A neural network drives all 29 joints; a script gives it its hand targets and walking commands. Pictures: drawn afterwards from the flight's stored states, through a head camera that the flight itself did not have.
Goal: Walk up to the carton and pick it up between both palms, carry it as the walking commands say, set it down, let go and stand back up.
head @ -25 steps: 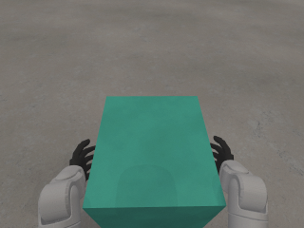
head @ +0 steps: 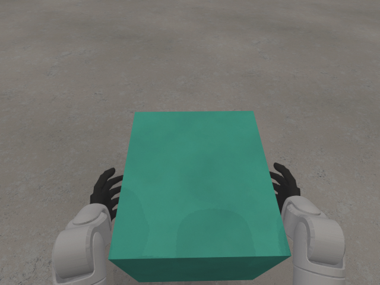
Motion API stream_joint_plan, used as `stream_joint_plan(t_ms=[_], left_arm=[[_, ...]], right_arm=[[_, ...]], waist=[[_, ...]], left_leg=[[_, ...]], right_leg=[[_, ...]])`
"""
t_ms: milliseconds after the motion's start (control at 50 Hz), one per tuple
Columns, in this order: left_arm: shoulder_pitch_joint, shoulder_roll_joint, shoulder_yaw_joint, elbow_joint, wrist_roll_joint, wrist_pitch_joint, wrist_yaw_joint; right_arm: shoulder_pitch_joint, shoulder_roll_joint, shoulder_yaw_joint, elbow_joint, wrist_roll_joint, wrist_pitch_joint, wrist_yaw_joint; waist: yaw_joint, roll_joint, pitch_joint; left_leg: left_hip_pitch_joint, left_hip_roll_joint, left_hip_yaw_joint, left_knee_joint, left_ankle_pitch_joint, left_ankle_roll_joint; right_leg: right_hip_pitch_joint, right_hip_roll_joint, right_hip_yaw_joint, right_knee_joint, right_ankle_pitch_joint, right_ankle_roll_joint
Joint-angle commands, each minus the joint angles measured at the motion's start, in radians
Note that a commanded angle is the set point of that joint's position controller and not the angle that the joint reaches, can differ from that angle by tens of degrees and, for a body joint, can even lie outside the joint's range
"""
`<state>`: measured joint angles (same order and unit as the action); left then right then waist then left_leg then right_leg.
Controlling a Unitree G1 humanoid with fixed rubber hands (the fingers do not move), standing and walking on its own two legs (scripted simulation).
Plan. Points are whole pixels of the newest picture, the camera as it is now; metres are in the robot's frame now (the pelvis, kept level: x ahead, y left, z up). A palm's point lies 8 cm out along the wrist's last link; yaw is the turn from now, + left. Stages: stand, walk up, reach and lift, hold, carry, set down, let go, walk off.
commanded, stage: carry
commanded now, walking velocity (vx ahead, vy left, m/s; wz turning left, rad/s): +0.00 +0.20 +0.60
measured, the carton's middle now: (195, 197) +0.30 -0.01 +0.03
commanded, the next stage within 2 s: none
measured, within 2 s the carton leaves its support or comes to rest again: neither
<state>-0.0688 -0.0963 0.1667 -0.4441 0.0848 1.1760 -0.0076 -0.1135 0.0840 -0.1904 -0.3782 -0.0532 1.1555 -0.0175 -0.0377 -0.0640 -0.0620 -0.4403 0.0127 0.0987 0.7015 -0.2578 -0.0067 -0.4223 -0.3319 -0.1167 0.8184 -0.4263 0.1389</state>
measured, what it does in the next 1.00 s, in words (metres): steps to the left: right foot, then left foot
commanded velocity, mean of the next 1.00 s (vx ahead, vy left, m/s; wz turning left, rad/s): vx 0.48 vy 0.01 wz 0.02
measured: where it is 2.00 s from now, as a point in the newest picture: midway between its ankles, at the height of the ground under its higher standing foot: (123, 216)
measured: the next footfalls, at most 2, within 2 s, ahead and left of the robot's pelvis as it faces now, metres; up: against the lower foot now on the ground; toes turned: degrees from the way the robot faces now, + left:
right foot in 0.34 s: +0.01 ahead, +0.01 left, +0.00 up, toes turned -1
left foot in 0.60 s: +0.10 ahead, +0.31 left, +0.00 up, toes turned +12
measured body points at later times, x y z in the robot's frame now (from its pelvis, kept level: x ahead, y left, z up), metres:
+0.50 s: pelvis -0.01 +0.13 +0.04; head -0.06 +0.11 +0.49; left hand +0.22 +0.33 +0.13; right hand +0.26 -0.02 +0.12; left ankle +0.02 +0.23 -0.68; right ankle -0.03 +0.02 -0.71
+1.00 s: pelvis +0.14 +0.22 +0.03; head +0.12 +0.19 +0.48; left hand +0.38 +0.41 +0.12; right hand +0.40 +0.06 +0.10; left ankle +0.06 +0.30 -0.71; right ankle +0.19 +0.14 -0.71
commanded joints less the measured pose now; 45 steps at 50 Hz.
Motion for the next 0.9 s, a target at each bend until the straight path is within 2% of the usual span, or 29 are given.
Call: stream_joint_plan(t_ms=[0,40,60,80,140,160,220,280,300,320,340,360,380,400,420,460,500,540,560,580,600,620,640,660,680,720,760,780,880], left_arm=[[-0.506,-0.77,-0.771,-0.086,-0.373,-0.002,-0.191],[-0.579,-0.818,-0.797,-0.102,-0.419,-0.017,-0.198],[-0.6,-0.817,-0.806,-0.125,-0.429,-0.026,-0.197],[-0.606,-0.821,-0.811,-0.137,-0.442,-0.03,-0.198],[-0.595,-0.813,-0.825,-0.168,-0.459,-0.035,-0.205],[-0.571,-0.803,-0.815,-0.156,-0.456,-0.036,-0.207],[-0.515,-0.778,-0.796,-0.118,-0.436,-0.039,-0.211],[-0.476,-0.755,-0.795,-0.094,-0.413,-0.033,-0.209],[-0.455,-0.75,-0.795,-0.079,-0.403,-0.027,-0.208],[-0.432,-0.741,-0.789,-0.066,-0.395,-0.022,-0.208],[-0.435,-0.726,-0.781,-0.05,-0.393,-0.017,-0.21],[-0.447,-0.707,-0.755,-0.03,-0.389,-0.019,-0.206],[-0.447,-0.716,-0.726,0.019,-0.367,-0.015,-0.202],[-0.436,-0.731,-0.731,0.007,-0.357,-0.003,-0.201],[-0.533,-0.713,-0.744,-0.029,-0.385,0.007,-0.206],[-0.571,-0.708,-0.771,-0.034,-0.406,0.025,-0.202],[-0.581,-0.706,-0.76,-0.032,-0.392,0.027,-0.189],[-0.556,-0.71,-0.741,-0.013,-0.367,0.034,-0.181],[-0.547,-0.722,-0.742,-0.014,-0.36,0.035,-0.179],[-0.546,-0.732,-0.741,-0.013,-0.355,0.037,-0.18],[-0.55,-0.748,-0.736,-0.012,-0.354,0.042,-0.184],[-0.596,-0.751,-0.738,-0.027,-0.373,0.042,-0.194],[-0.608,-0.776,-0.748,-0.015,-0.386,0.042,-0.203],[-0.626,-0.804,-0.754,-0.008,-0.393,0.035,-0.208],[-0.646,-0.828,-0.752,-0.013,-0.396,0.026,-0.211],[-0.645,-0.852,-0.761,-0.049,-0.4,0.0,-0.204],[-0.63,-0.852,-0.77,-0.096,-0.405,-0.015,-0.194],[-0.591,-0.844,-0.766,-0.095,-0.394,-0.019,-0.189],[-0.496,-0.786,-0.771,-0.104,-0.369,-0.021,-0.178]], right_arm=[[-0.433,0.801,0.791,-0.116,0.35,0.013,0.236],[-0.465,0.804,0.775,-0.155,0.341,0.002,0.227],[-0.463,0.814,0.774,-0.157,0.341,-0.005,0.223],[-0.469,0.816,0.769,-0.177,0.341,-0.016,0.218],[-0.434,0.802,0.763,-0.201,0.317,-0.031,0.194],[-0.42,0.795,0.765,-0.196,0.309,-0.03,0.187],[-0.407,0.775,0.771,-0.182,0.293,-0.024,0.18],[-0.417,0.762,0.783,-0.175,0.287,-0.006,0.185],[-0.422,0.755,0.783,-0.17,0.283,0.003,0.188],[-0.418,0.752,0.784,-0.156,0.281,0.014,0.191],[-0.427,0.749,0.784,-0.145,0.278,0.024,0.197],[-0.43,0.731,0.797,-0.128,0.295,0.037,0.21],[-0.509,0.723,0.816,-0.133,0.321,0.042,0.222],[-0.528,0.739,0.801,-0.133,0.34,0.045,0.223],[-0.501,0.731,0.77,-0.094,0.326,0.046,0.221],[-0.468,0.744,0.749,-0.047,0.32,0.06,0.223],[-0.498,0.768,0.754,-0.036,0.359,0.068,0.235],[-0.49,0.784,0.762,-0.011,0.373,0.069,0.237],[-0.484,0.79,0.764,-0.01,0.382,0.067,0.238],[-0.479,0.79,0.76,-0.001,0.379,0.067,0.239],[-0.44,0.789,0.745,0.017,0.365,0.066,0.235],[-0.492,0.798,0.762,-0.015,0.366,0.058,0.227],[-0.525,0.803,0.768,-0.045,0.367,0.053,0.22],[-0.563,0.809,0.779,-0.083,0.37,0.046,0.217],[-0.56,0.823,0.767,-0.081,0.363,0.04,0.215],[-0.59,0.834,0.775,-0.155,0.377,0.015,0.215],[-0.585,0.843,0.789,-0.205,0.382,0.0,0.211],[-0.56,0.848,0.799,-0.204,0.378,-0.001,0.208],[-0.452,0.805,0.813,-0.195,0.34,0.008,0.206]], waist=[[0.018,0.318,-0.247],[0.02,0.266,-0.281],[0.023,0.256,-0.327],[0.024,0.212,-0.349],[0.027,0.185,-0.387],[0.028,0.16,-0.397],[0.029,0.089,-0.378],[0.042,0.118,-0.336],[0.057,0.121,-0.317],[0.077,0.094,-0.306],[0.09,-0.019,-0.279],[0.08,-0.268,-0.173],[0.044,-0.254,-0.084],[0.051,-0.155,-0.098],[0.044,-0.068,-0.109],[0.044,-0.068,-0.112],[0.036,-0.074,-0.088],[0.035,0.016,-0.105],[0.032,0.066,-0.158],[0.024,0.187,-0.179],[0.008,0.408,-0.174],[0.005,0.395,-0.129],[0.006,0.289,-0.149],[0.008,0.218,-0.167],[0.008,0.189,-0.2],[0.012,0.192,-0.271],[0.018,0.21,-0.3],[0.018,0.178,-0.306],[0.024,0.162,-0.305]], left_leg=[[0.298,0.239,-0.355,-0.261,0.599,0.204],[0.296,0.205,-0.309,-0.235,0.54,0.181],[0.32,0.194,-0.295,-0.259,0.434,0.187],[0.355,0.197,-0.32,-0.325,0.275,0.196],[0.406,0.237,-0.444,-0.471,-0.137,0.232],[0.405,0.244,-0.448,-0.508,-0.236,0.22],[0.373,0.258,-0.449,-0.583,-0.286,0.177],[0.346,0.205,-0.364,-0.658,-0.251,0.057],[0.291,0.164,-0.296,-0.666,-0.228,-0.008],[0.144,0.088,-0.195,-0.621,-0.173,-0.102],[-0.075,-0.026,-0.067,-0.457,-0.054,-0.222],[-0.203,-0.08,-0.009,-0.084,0.035,-0.216],[-0.181,0.089,-0.134,0.017,0.01,-0.067],[-0.206,0.044,-0.08,-0.006,-0.058,-0.022],[-0.206,0.053,-0.076,0.033,-0.026,-0.013],[-0.079,0.032,-0.011,-0.101,-0.036,0.002],[0.101,-0.016,0.067,-0.241,-0.046,-0.005],[0.262,-0.041,0.12,-0.255,-0.06,-0.019],[0.365,-0.007,0.089,-0.263,-0.071,-0.014],[0.419,0.121,-0.096,-0.365,-0.172,0.02],[0.488,0.285,-0.422,-0.532,-0.387,0.115],[0.452,0.354,-0.535,-0.585,-0.393,0.192],[0.45,0.358,-0.517,-0.556,-0.259,0.214],[0.442,0.361,-0.479,-0.545,-0.214,0.215],[0.455,0.352,-0.439,-0.548,-0.173,0.208],[0.443,0.302,-0.31,-0.557,-0.117,0.175],[0.452,0.277,-0.256,-0.551,-0.071,0.168],[0.458,0.276,-0.24,-0.55,-0.059,0.171],[0.465,0.256,-0.175,-0.49,0.035,0.166]], right_leg=[[-0.227,0.184,0.027,0.415,-0.269,-0.019],[-0.222,0.181,0.041,0.394,-0.149,-0.042],[-0.213,0.187,0.047,0.347,-0.103,-0.054],[-0.209,0.197,0.055,0.284,-0.088,-0.066],[-0.152,0.216,0.085,0.133,-0.072,-0.106],[-0.118,0.231,0.085,0.088,-0.075,-0.121],[-0.005,0.271,0.07,-0.069,-0.053,-0.156],[0.137,0.316,0.001,-0.281,-0.045,-0.177],[0.255,0.323,-0.029,-0.41,-0.014,-0.185],[0.46,0.283,-0.002,-0.526,-0.006,-0.21],[0.661,0.15,0.172,-0.658,-0.188,-0.267],[0.572,-0.062,0.484,-0.764,-0.319,-0.362],[0.385,-0.124,0.523,-0.724,-0.174,-0.357],[0.379,-0.09,0.429,-0.748,-0.201,-0.316],[0.375,-0.054,0.317,-0.731,-0.193,-0.276],[0.317,0.043,0.161,-0.691,-0.107,-0.24],[0.185,0.1,0.112,-0.652,-0.121,-0.235],[0.1,0.139,0.09,-0.548,-0.159,-0.216],[0.057,0.167,0.05,-0.45,-0.152,-0.195],[-0.007,0.232,-0.035,-0.257,-0.111,-0.153],[-0.191,0.303,-0.05,-0.073,-0.103,-0.107],[-0.255,0.294,0.009,0.06,-0.166,-0.12],[-0.269,0.267,0.051,0.119,-0.145,-0.132],[-0.274,0.244,0.053,0.137,-0.118,-0.139],[-0.254,0.224,0.057,0.087,-0.08,-0.145],[-0.161,0.224,0.045,-0.006,0.044,-0.155],[-0.106,0.241,0.025,-0.088,0.105,-0.155],[-0.093,0.246,0.017,-0.129,0.127,-0.155],[0.026,0.278,-0.05,-0.341,0.197,-0.153]])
